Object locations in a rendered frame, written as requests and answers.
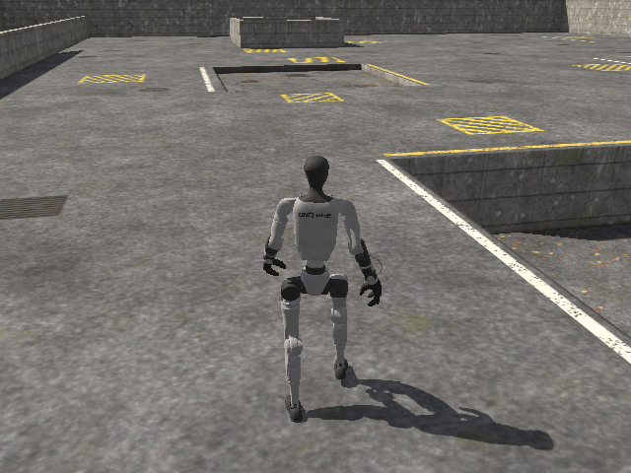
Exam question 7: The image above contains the right robot hand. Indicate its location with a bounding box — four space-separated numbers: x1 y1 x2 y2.
360 280 382 306

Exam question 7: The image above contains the robot left forearm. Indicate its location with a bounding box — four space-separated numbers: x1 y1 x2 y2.
263 235 279 264

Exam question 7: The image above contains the left robot shin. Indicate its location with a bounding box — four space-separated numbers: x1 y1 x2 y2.
284 339 301 408

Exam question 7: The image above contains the left robot hand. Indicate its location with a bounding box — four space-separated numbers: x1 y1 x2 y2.
263 259 286 276

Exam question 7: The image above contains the left robot thigh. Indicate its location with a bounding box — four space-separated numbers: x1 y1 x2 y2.
281 276 303 357

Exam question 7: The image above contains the robot right forearm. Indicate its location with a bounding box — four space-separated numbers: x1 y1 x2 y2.
355 239 379 285

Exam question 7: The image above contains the left robot upper arm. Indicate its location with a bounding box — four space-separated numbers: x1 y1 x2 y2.
267 197 296 250

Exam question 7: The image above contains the right robot upper arm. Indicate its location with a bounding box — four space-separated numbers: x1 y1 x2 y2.
336 199 364 255

